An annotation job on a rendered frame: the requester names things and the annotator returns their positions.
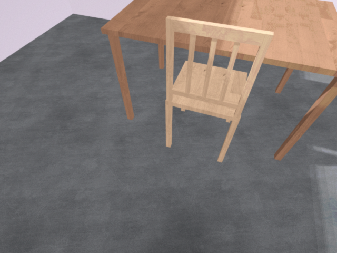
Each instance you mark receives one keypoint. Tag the table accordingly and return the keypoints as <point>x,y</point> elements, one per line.
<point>305,38</point>

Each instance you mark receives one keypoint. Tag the chair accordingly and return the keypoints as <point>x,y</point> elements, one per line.
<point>209,89</point>

